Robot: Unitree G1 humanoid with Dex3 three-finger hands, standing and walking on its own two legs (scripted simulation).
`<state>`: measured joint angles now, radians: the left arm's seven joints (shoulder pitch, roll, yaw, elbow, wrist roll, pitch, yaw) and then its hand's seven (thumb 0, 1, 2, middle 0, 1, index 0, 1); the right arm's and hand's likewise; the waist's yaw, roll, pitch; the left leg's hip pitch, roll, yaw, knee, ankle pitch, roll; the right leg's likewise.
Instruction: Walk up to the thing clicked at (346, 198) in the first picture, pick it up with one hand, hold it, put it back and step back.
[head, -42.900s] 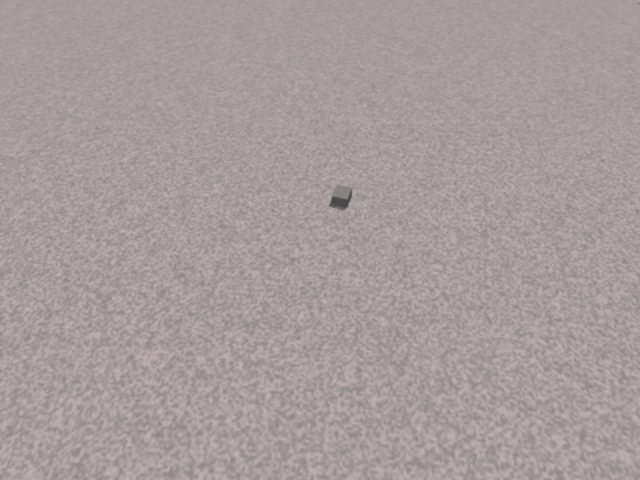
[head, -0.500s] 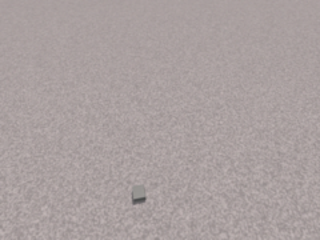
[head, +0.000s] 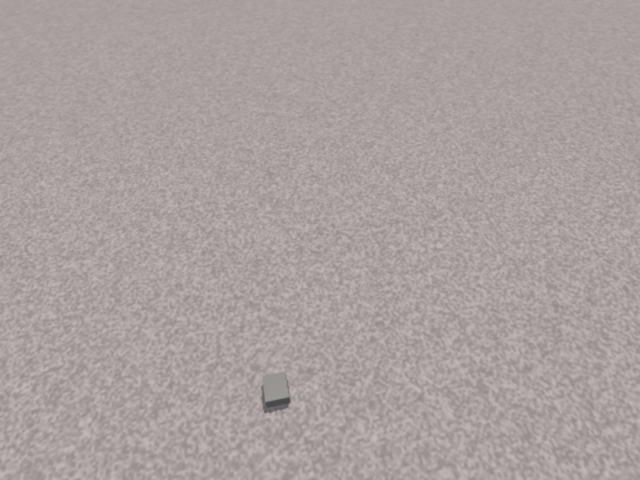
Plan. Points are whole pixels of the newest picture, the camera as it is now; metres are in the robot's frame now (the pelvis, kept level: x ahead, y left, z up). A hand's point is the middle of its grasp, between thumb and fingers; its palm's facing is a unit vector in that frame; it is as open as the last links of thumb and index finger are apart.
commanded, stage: stand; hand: left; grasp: from above
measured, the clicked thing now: (276, 389) +0.50 +0.16 -0.75
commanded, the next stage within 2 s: step back in 0.64 s
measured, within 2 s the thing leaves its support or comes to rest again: neither
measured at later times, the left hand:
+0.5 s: hand out of the picture +0.08 +0.24 -0.16, palm faces +0.00 -0.94 -0.33, open 7.4 cm
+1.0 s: hand out of the picture +0.02 +0.24 -0.16, palm faces -0.05 -0.89 -0.44, open 7.4 cm
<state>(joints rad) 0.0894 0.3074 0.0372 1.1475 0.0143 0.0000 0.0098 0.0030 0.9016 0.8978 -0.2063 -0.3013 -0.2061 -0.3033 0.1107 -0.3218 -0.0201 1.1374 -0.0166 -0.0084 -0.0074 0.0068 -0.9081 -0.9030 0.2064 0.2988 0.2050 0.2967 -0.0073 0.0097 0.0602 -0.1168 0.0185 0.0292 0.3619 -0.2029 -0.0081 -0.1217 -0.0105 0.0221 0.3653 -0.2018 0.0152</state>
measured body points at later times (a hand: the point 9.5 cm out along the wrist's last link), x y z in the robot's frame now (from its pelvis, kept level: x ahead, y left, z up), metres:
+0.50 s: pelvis +0.00 +0.00 +0.00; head +0.00 +0.00 +0.45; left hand +0.08 +0.29 -0.13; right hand +0.06 -0.30 -0.14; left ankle +0.00 +0.12 -0.75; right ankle +0.00 -0.13 -0.75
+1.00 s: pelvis -0.06 -0.04 -0.03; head +0.00 -0.07 +0.42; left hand +0.02 +0.28 -0.13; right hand +0.06 -0.36 -0.16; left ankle -0.03 +0.12 -0.71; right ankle -0.05 -0.13 -0.75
